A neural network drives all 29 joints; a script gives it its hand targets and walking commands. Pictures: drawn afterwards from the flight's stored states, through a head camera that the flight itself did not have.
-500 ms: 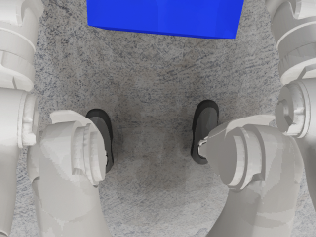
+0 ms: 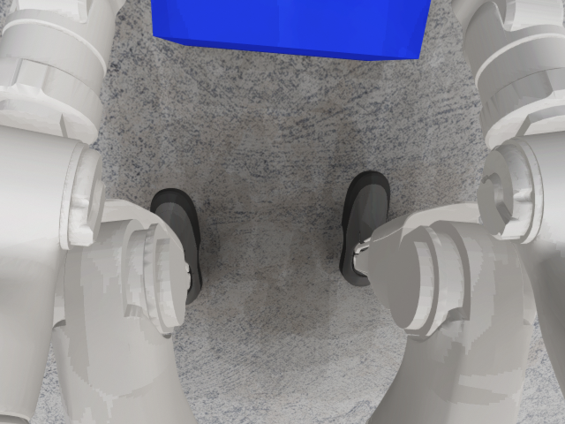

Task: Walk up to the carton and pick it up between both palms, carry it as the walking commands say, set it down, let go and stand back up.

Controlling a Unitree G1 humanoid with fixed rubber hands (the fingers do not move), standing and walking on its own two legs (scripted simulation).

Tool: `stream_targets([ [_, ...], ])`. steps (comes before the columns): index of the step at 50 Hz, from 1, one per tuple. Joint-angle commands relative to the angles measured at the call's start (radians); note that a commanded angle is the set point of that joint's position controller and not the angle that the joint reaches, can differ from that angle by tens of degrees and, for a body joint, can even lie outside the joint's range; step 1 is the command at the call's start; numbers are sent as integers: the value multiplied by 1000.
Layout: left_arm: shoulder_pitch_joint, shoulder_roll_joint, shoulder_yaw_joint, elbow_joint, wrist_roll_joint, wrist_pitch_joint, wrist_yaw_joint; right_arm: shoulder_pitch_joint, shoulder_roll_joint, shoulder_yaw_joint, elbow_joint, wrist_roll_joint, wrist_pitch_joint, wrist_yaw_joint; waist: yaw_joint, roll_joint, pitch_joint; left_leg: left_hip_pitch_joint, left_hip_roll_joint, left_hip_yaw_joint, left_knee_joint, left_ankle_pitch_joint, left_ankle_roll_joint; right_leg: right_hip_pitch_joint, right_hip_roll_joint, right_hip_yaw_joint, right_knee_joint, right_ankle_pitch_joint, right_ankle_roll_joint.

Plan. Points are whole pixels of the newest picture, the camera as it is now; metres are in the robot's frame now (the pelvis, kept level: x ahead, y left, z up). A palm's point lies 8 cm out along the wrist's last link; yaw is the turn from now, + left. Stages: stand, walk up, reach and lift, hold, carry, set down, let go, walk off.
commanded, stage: reach and lift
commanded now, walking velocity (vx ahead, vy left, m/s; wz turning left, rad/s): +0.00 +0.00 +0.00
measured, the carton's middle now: out of the picture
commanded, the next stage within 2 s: none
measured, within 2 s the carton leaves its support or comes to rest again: leaves its support in 0.90 s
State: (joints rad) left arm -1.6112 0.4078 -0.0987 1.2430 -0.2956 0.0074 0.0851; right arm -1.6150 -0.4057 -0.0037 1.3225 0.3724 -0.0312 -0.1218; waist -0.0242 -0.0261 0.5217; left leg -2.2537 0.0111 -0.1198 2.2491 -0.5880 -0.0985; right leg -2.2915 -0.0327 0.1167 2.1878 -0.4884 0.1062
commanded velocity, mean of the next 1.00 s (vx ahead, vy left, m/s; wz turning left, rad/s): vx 0.00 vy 0.00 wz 0.00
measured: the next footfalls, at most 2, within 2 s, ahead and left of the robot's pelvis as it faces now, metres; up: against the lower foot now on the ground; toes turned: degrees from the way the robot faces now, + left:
none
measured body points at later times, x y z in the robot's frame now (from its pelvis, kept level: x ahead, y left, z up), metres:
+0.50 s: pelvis +0.00 +0.00 -0.01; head +0.39 +0.01 +0.21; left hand +0.57 +0.16 -0.21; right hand +0.56 -0.20 -0.20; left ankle +0.11 +0.15 -0.32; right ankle +0.13 -0.16 -0.32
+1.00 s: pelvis -0.01 +0.00 -0.01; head +0.37 +0.01 +0.22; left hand +0.56 +0.19 -0.19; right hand +0.57 -0.16 -0.18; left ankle +0.11 +0.15 -0.32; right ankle +0.13 -0.16 -0.32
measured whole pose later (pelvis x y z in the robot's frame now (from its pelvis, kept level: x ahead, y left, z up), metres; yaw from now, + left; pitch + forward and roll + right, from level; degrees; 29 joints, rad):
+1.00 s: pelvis -0.01 +0.00 -0.01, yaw +1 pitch +31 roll +0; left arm -1.53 0.45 -0.05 1.06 -0.27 0.19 0.11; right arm -1.61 -0.38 -0.02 1.17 0.30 0.16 -0.15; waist -0.02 -0.02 0.53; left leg -2.22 -0.01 -0.11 2.26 -0.57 -0.10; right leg -2.26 -0.01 0.15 2.22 -0.49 0.12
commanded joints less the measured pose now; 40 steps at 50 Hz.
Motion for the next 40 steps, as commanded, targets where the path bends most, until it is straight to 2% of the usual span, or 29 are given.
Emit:
stream_targets([
  [1, -231, -101, 5, -157, 22, -43, -27, -207, 224, 67, -150, 10, -20, 53, 71, 59, -1423, 587, -39, 206, -223, 386, 46, 671, 61, -204, -132, 359, -44],
  [6, -323, -351, -44, -185, 24, -28, -93, -310, 463, 103, -178, 2, -1, 110, 58, 63, -1413, 541, -47, 220, -214, 355, 45, 665, 75, -202, -133, 347, -51],
  [12, -427, -625, -41, -255, 75, 17, -191, -410, 746, 110, -228, -48, 50, 206, 79, 47, -1351, 462, -59, 250, -201, 302, 44, 623, 94, -205, -126, 295, -52],
  [17, -407, -730, -29, -283, 94, 51, -239, -414, 832, 105, -266, -66, 84, 254, 86, 52, -1335, 434, -65, 266, -192, 301, 47, 607, 100, -215, -110, 297, -55],
  [22, -396, -790, -37, -312, 81, 62, -255, -392, 874, 110, -281, -61, 97, 278, 83, 62, -1361, 453, -68, 266, -186, 343, 49, 596, 102, -222, -96, 329, -61],
  [29, -418, -831, -52, -359, 55, 62, -250, -403, 898, 119, -321, -41, 99, 287, 72, 68, -1445, 520, -73, 256, -183, 397, 52, 599, 100, -235, -84, 365, -65],
  [37, -504, -882, -105, -500, 5, 68, -231, -470, 931, 162, -451, 1, 102, 277, 52, 71, -1767, 694, -83, 257, -184, 491, 56, 726, 94, -259, -82, 445, -66],
  [40, -539, -895, -122, -572, -16, 72, -228, -487, 946, 176, -510, 11, 106, 266, 35, 72, -1899, 745, -87, 260, -182, 515, 57, 799, 94, -263, -86, 479, -67],
])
